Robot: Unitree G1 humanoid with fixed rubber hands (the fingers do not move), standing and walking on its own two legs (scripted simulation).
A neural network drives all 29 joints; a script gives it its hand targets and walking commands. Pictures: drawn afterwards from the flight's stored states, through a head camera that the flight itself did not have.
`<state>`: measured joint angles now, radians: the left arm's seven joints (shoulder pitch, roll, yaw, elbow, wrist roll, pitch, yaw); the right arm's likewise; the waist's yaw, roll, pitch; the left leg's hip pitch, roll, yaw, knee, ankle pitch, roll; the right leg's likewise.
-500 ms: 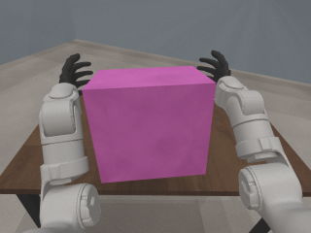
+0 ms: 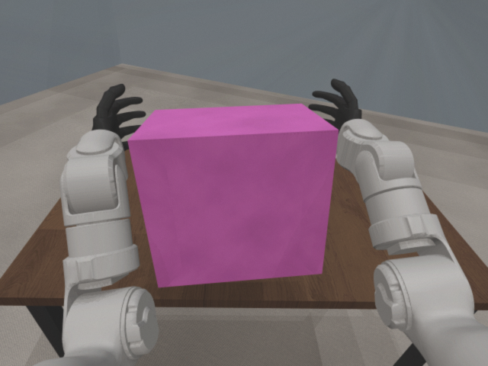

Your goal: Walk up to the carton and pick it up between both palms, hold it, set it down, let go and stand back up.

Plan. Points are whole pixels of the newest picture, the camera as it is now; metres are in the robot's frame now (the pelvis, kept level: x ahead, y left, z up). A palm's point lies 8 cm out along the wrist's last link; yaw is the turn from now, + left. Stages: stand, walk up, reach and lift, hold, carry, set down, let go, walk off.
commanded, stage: hold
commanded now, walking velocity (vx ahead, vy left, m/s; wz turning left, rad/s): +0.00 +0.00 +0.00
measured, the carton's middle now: (235, 188) +0.36 +0.00 +0.18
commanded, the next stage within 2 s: none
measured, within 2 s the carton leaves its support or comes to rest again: neither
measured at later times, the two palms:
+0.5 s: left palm (111, 120) +0.37 +0.18 +0.29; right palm (350, 117) +0.37 -0.17 +0.30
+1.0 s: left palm (110, 121) +0.37 +0.18 +0.29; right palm (350, 113) +0.37 -0.16 +0.31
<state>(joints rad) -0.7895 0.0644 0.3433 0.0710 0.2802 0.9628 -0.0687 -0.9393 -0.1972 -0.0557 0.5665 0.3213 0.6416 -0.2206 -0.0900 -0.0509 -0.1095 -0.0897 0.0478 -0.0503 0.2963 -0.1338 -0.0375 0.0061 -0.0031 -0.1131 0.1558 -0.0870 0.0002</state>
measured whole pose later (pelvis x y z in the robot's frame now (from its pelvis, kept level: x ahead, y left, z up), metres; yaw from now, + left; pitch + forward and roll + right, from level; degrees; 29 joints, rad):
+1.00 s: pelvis +0.01 +0.01 +0.00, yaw -1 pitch -4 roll -1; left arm -0.84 0.07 0.34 0.13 0.27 0.97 -0.05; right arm -1.03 -0.25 -0.02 0.68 0.40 0.64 -0.23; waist -0.09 -0.03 -0.14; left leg -0.08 0.04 -0.03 0.32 -0.16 -0.03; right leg 0.01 -0.01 -0.09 0.16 -0.10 0.01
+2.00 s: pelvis +0.01 +0.01 +0.00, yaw -1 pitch -4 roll -1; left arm -0.88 0.09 0.35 0.18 0.27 0.96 -0.06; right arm -1.08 -0.25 -0.02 0.73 0.40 0.64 -0.24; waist -0.10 -0.03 -0.16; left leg -0.08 0.04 -0.04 0.32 -0.17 -0.03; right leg 0.01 -0.01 -0.10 0.17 -0.11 0.01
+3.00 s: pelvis +0.01 +0.01 +0.00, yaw +0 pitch -3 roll -1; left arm -0.93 0.11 0.35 0.28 0.27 0.92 -0.07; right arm -1.13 -0.25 -0.04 0.82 0.38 0.62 -0.24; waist -0.09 -0.03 -0.18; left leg -0.09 0.04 -0.04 0.31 -0.16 -0.03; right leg -0.01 -0.01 -0.10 0.18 -0.12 0.01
